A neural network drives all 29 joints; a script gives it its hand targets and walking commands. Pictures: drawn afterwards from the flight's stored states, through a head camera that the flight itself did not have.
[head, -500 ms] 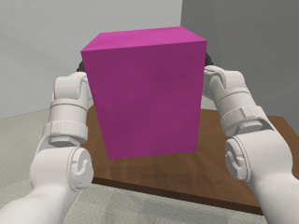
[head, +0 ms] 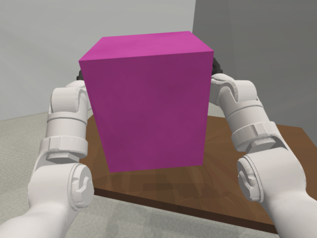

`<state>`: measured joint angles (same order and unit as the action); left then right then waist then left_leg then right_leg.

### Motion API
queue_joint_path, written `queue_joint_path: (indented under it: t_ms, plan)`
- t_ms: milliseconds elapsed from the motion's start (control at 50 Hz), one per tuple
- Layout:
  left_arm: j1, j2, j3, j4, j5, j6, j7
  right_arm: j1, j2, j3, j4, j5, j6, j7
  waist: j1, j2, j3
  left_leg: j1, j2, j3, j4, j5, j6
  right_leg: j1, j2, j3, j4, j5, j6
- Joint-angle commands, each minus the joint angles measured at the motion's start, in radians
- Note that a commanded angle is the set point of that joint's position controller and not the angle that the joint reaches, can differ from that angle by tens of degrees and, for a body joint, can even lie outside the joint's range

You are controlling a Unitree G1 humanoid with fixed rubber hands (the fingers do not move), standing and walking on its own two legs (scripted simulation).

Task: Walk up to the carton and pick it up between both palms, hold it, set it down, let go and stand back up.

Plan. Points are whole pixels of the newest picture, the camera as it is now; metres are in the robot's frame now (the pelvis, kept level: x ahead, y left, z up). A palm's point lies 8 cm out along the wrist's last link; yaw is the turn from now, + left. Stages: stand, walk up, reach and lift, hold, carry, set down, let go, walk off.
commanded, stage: hold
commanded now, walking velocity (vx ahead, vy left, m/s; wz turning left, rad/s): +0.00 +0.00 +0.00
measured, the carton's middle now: (151, 99) +0.36 +0.01 +0.28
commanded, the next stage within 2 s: none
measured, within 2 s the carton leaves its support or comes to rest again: neither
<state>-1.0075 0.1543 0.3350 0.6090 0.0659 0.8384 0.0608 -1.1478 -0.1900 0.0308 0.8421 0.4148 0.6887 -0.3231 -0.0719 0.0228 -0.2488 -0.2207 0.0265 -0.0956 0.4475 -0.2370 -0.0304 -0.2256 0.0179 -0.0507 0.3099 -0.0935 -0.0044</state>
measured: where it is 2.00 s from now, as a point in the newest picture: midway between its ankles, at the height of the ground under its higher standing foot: outside the picture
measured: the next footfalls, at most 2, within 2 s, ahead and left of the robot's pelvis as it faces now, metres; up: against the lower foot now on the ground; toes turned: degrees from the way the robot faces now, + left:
none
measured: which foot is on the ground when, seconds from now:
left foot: down 0.00-1.00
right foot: down 0.00-1.00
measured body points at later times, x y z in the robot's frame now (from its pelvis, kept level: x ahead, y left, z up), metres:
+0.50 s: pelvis +0.01 +0.01 +0.00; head -0.08 +0.02 +0.44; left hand +0.40 +0.15 +0.29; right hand +0.39 -0.15 +0.31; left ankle +0.00 +0.14 -0.74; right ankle +0.04 -0.12 -0.74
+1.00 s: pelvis +0.00 +0.00 +0.00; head -0.10 +0.01 +0.44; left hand +0.39 +0.16 +0.30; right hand +0.38 -0.15 +0.31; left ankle +0.00 +0.14 -0.74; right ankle +0.04 -0.12 -0.74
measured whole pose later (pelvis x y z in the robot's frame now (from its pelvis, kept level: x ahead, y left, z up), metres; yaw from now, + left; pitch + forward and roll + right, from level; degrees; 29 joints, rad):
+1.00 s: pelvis +0.00 +0.00 +0.00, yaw +0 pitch -1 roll -2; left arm -1.02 0.12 0.38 0.59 0.10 0.87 0.07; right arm -1.15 -0.18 -0.01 0.84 0.39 0.73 -0.31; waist -0.06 0.02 -0.24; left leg -0.20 0.02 -0.10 0.45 -0.24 -0.03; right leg -0.21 0.03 -0.02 0.32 -0.09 0.00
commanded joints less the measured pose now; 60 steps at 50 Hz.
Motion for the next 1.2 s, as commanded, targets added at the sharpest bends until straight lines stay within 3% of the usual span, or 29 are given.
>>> queue_joint_path:
  t_ms: [0,20,60,100,160,180,280,320,360,420,440,480,520,560,580,600,660,760,820,840,880,900,960,1000,1020,1060,1080,1120,1180]
  plan:
    - [-1.043,-0.664,-0.393,-0.389,-0.182,-0.083,-0.128,-0.921,0.748,0.172,-0.450,0.255,-0.010,0.165,-0.023,0.099,-0.452,0.021,-0.072,0.020,-0.055,0.322,-0.054,0.400,0.083,0.030,0.022,0.235,0.031]
    - [-1.049,-0.669,-0.410,-0.404,-0.188,-0.077,-0.129,-0.905,0.734,0.174,-0.425,0.261,-0.001,0.167,-0.043,0.108,-0.433,0.022,-0.070,0.020,-0.056,0.317,-0.060,0.379,0.083,0.037,0.022,0.227,0.025]
    - [-1.021,-0.677,-0.403,-0.411,-0.172,-0.061,-0.132,-0.891,0.710,0.166,-0.427,0.254,0.003,0.168,-0.032,0.138,-0.410,0.006,-0.066,0.012,-0.067,0.308,-0.069,0.381,0.086,0.031,0.021,0.206,0.024]
    - [-1.031,-0.697,-0.401,-0.371,-0.165,-0.057,-0.138,-0.879,0.692,0.127,-0.362,0.227,0.009,0.179,-0.056,0.152,-0.329,-0.033,-0.046,-0.001,-0.100,0.224,-0.073,0.366,0.085,0.027,0.014,0.144,0.013]
    - [-1.015,-0.684,-0.345,-0.296,-0.123,-0.049,-0.148,-0.892,0.668,0.107,-0.314,0.189,-0.002,0.194,-0.046,0.128,-0.280,-0.061,-0.049,0.009,-0.124,0.174,-0.068,0.364,0.082,0.031,0.007,0.119,0.016]
    - [-1.036,-0.710,-0.391,-0.359,-0.141,-0.060,-0.145,-0.905,0.680,0.130,-0.354,0.202,-0.017,0.197,-0.043,0.151,-0.340,-0.045,-0.049,0.007,-0.107,0.232,-0.079,0.385,0.091,0.027,0.022,0.172,0.015]
    - [-1.039,-0.663,-0.338,-0.280,-0.102,-0.065,-0.142,-0.925,0.698,0.118,-0.284,0.195,-0.023,0.206,-0.022,0.121,-0.297,-0.034,-0.055,0.017,-0.101,0.249,-0.059,0.369,0.077,0.034,0.005,0.163,0.019]
    - [-1.056,-0.683,-0.340,-0.255,-0.119,-0.069,-0.140,-0.981,0.703,0.116,-0.321,0.200,-0.032,0.206,-0.016,0.119,-0.310,-0.048,-0.061,0.023,-0.105,0.193,-0.059,0.371,0.078,0.034,0.009,0.138,0.021]
    - [-1.028,-0.689,-0.341,-0.259,-0.120,-0.078,-0.136,-1.002,0.737,0.150,-0.397,0.214,-0.047,0.200,0.000,0.079,-0.383,-0.028,-0.068,0.029,-0.081,0.269,-0.043,0.387,0.075,0.040,0.013,0.204,0.026]
    - [-1.006,-0.691,-0.377,-0.331,-0.151,-0.084,-0.125,-0.980,0.737,0.183,-0.450,0.245,-0.050,0.185,-0.008,0.068,-0.436,0.040,-0.070,0.028,-0.038,0.386,-0.061,0.401,0.088,0.035,0.026,0.291,0.028]
    - [-0.992,-0.707,-0.394,-0.354,-0.155,-0.077,-0.121,-0.940,0.728,0.180,-0.448,0.241,-0.045,0.180,-0.028,0.078,-0.448,0.055,-0.071,0.021,-0.026,0.425,-0.066,0.414,0.090,0.036,0.026,0.323,0.025]
    - [-0.955,-0.664,-0.351,-0.321,-0.135,-0.065,-0.131,-0.939,0.719,0.186,-0.456,0.236,-0.030,0.171,-0.009,0.024,-0.406,0.025,-0.080,0.032,-0.037,0.353,-0.047,0.413,0.084,0.043,0.014,0.295,0.036]
    - [-0.978,-0.640,-0.345,-0.326,-0.129,-0.064,-0.139,-0.919,0.732,0.172,-0.428,0.222,-0.020,0.170,-0.014,0.012,-0.382,-0.006,-0.081,0.040,-0.067,0.277,-0.034,0.419,0.072,0.048,0.003,0.241,0.040]
    - [-0.960,-0.653,-0.347,-0.335,-0.138,-0.061,-0.138,-0.916,0.743,0.187,-0.445,0.227,-0.018,0.172,-0.013,0.010,-0.373,-0.016,-0.079,0.035,-0.071,0.279,-0.028,0.419,0.073,0.050,0.010,0.244,0.041]
    - [-0.988,-0.650,-0.359,-0.366,-0.146,-0.066,-0.137,-0.953,0.758,0.205,-0.494,0.237,-0.023,0.171,0.005,-0.005,-0.437,0.002,-0.085,0.037,-0.063,0.279,-0.024,0.413,0.072,0.052,0.012,0.248,0.050]
    - [-0.992,-0.646,-0.370,-0.393,-0.157,-0.072,-0.134,-0.940,0.774,0.215,-0.515,0.248,-0.021,0.168,-0.002,-0.009,-0.462,0.003,-0.086,0.036,-0.050,0.325,-0.021,0.431,0.071,0.055,0.023,0.314,0.050]
    - [-0.954,-0.615,-0.350,-0.371,-0.147,-0.067,-0.135,-0.939,0.782,0.234,-0.552,0.241,-0.016,0.154,0.004,-0.042,-0.461,0.022,-0.096,0.039,-0.048,0.303,-0.012,0.418,0.064,0.059,0.020,0.340,0.066]
    - [-0.970,-0.656,-0.382,-0.363,-0.169,-0.058,-0.133,-0.975,0.782,0.227,-0.585,0.236,-0.008,0.142,-0.004,-0.008,-0.428,-0.004,-0.086,0.029,-0.056,0.261,-0.016,0.392,0.067,0.060,0.019,0.274,0.052]
    - [-1.007,-0.636,-0.346,-0.273,-0.141,-0.055,-0.150,-0.920,0.768,0.152,-0.409,0.182,0.012,0.154,-0.017,0.007,-0.294,-0.059,-0.076,0.037,-0.104,0.111,-0.012,0.320,0.052,0.059,-0.018,0.096,0.038]
    - [-1.023,-0.658,-0.353,-0.301,-0.155,-0.058,-0.149,-0.972,0.778,0.175,-0.464,0.195,0.001,0.159,-0.004,0.006,-0.364,-0.058,-0.071,0.029,-0.099,0.123,-0.010,0.358,0.063,0.055,0.000,0.106,0.039]
    - [-1.029,-0.624,-0.303,-0.197,-0.124,-0.061,-0.151,-0.977,0.766,0.144,-0.367,0.176,0.015,0.168,0.008,-0.005,-0.311,-0.104,-0.076,0.037,-0.122,0.047,0.004,0.350,0.053,0.060,-0.017,0.033,0.045]
    - [-1.053,-0.657,-0.338,-0.214,-0.150,-0.073,-0.152,-1.020,0.785,0.148,-0.402,0.181,0.002,0.175,0.004,0.024,-0.330,-0.107,-0.075,0.040,-0.121,0.036,0.003,0.337,0.049,0.068,-0.010,0.022,0.042]
    - [-1.107,-0.659,-0.342,-0.247,-0.164,-0.093,-0.141,-1.029,0.791,0.149,-0.400,0.194,-0.008,0.176,-0.004,0.042,-0.442,-0.061,-0.069,0.030,-0.090,0.147,-0.007,0.358,0.059,0.064,0.011,0.125,0.040]
    - [-1.091,-0.665,-0.316,-0.201,-0.147,-0.087,-0.139,-0.990,0.752,0.107,-0.302,0.178,0.002,0.184,-0.019,0.083,-0.352,-0.066,-0.064,0.028,-0.112,0.087,-0.027,0.325,0.066,0.052,0.006,0.061,0.032]
    - [-1.103,-0.675,-0.338,-0.250,-0.159,-0.094,-0.139,-0.984,0.758,0.102,-0.313,0.172,-0.005,0.187,-0.030,0.087,-0.394,-0.068,-0.058,0.020,-0.113,0.103,-0.032,0.348,0.069,0.044,0.010,0.088,0.026]
    - [-1.106,-0.671,-0.324,-0.200,-0.140,-0.087,-0.143,-0.990,0.739,0.084,-0.275,0.174,-0.007,0.193,-0.030,0.106,-0.363,-0.095,-0.056,0.021,-0.127,0.067,-0.033,0.351,0.071,0.045,0.007,0.061,0.022]
    - [-1.114,-0.677,-0.319,-0.207,-0.142,-0.089,-0.143,-0.986,0.738,0.081,-0.257,0.173,-0.009,0.198,-0.014,0.124,-0.343,-0.122,-0.052,0.015,-0.137,0.042,-0.031,0.364,0.072,0.047,0.018,0.045,0.020]
    - [-1.089,-0.690,-0.332,-0.205,-0.140,-0.094,-0.140,-0.985,0.723,0.083,-0.271,0.175,-0.021,0.203,-0.028,0.121,-0.383,-0.109,-0.051,0.015,-0.130,0.100,-0.034,0.380,0.074,0.046,0.025,0.096,0.022]
    - [-1.104,-0.668,-0.300,-0.174,-0.133,-0.097,-0.145,-1.017,0.731,0.078,-0.276,0.173,-0.031,0.204,-0.018,0.094,-0.371,-0.096,-0.064,0.026,-0.115,0.112,-0.032,0.367,0.065,0.050,0.003,0.074,0.027]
